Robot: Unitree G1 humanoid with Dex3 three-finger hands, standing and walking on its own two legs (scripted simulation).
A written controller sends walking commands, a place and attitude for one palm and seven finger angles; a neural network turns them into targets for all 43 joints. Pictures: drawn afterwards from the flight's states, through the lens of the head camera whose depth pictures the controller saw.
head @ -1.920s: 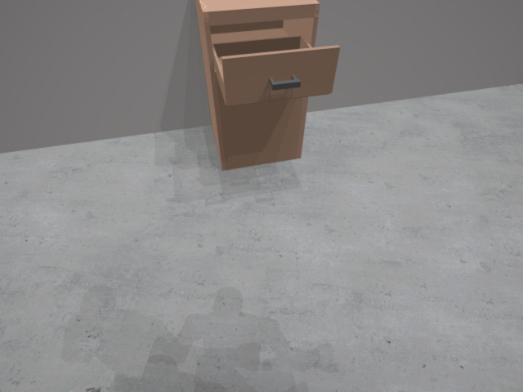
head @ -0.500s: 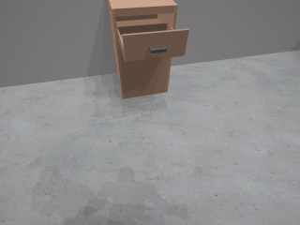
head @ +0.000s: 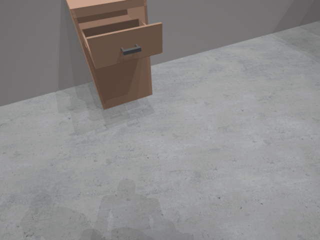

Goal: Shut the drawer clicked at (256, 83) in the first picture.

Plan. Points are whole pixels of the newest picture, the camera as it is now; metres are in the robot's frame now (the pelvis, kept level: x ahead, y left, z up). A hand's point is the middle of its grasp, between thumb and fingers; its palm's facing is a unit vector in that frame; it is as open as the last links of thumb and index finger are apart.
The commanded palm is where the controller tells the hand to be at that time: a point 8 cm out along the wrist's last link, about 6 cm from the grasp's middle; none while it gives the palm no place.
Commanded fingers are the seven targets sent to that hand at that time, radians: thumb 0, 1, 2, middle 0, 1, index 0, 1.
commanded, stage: walk to a spot facing it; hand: left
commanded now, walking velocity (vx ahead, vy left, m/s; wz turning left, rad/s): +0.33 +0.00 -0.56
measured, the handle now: (130, 48) +1.06 +0.26 -0.07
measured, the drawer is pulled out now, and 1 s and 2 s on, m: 0.29 0.29 0.29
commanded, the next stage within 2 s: turn to face it in 1.68 s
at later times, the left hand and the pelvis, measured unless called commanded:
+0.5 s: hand (87, 235) +0.16 +0.24 -0.18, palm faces -0.11 -0.97 -0.20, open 7.4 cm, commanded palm none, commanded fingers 0.00 0.90 0.90 -0.20 -0.30 -0.20 -0.30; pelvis +0.18 +0.04 +0.00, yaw -15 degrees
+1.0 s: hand (165, 126) +0.57 +0.03 -0.15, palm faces -0.57 -0.79 -0.21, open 7.4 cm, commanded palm none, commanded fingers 0.00 0.90 0.90 -0.20 -0.30 -0.20 -0.30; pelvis +0.34 -0.04 +0.00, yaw -31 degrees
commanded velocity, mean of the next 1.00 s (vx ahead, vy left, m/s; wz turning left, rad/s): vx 0.35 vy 0.00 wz -0.44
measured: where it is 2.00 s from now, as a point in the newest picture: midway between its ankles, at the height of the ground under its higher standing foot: (204, 179)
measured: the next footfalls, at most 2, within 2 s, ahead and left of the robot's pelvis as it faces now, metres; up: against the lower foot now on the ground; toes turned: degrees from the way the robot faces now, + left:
left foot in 0.46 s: +0.32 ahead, +0.13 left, +0.00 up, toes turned -8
right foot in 0.98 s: +0.39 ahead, -0.18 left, +0.00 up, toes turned -38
